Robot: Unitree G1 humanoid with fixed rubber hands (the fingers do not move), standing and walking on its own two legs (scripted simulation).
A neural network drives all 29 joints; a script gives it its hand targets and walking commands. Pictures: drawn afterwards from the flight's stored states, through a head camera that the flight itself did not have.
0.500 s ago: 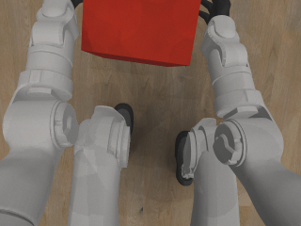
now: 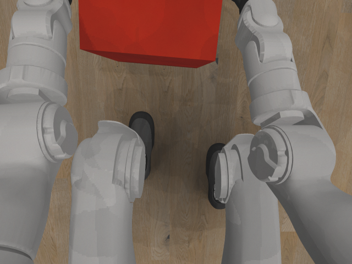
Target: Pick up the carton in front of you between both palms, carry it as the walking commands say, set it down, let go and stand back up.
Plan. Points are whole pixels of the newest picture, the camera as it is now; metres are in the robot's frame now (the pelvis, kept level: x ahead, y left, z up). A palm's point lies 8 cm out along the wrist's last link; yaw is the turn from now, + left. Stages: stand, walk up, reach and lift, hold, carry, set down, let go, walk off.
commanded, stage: set down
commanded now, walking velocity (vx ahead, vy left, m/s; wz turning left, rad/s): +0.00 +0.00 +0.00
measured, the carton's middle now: (157, 9) +0.53 +0.13 -0.24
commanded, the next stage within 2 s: let go in 1.70 s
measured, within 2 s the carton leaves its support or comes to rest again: neither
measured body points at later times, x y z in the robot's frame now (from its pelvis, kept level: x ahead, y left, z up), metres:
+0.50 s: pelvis +0.00 +0.00 +0.01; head +0.37 +0.06 +0.25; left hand +0.51 +0.29 -0.20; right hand +0.56 -0.05 -0.19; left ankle +0.16 +0.13 -0.34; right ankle +0.10 -0.12 -0.33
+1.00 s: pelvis +0.01 +0.00 +0.06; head +0.35 +0.07 +0.35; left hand +0.52 +0.32 -0.07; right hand +0.57 -0.05 -0.06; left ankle +0.15 +0.13 -0.34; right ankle +0.10 -0.12 -0.33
